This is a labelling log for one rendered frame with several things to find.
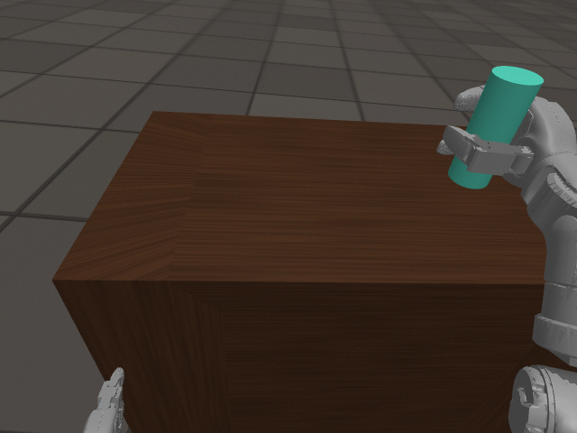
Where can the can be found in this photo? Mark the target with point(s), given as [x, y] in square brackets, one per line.
[504, 102]

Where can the right robot arm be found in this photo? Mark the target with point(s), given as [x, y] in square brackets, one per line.
[544, 399]

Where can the right robot hand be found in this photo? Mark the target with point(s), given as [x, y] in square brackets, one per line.
[546, 130]

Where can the left robot hand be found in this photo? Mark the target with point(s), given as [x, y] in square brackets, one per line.
[107, 418]

